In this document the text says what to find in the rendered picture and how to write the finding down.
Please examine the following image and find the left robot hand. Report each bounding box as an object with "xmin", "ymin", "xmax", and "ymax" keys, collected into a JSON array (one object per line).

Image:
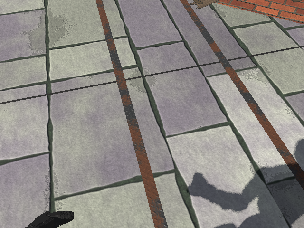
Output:
[{"xmin": 25, "ymin": 211, "xmax": 74, "ymax": 228}]

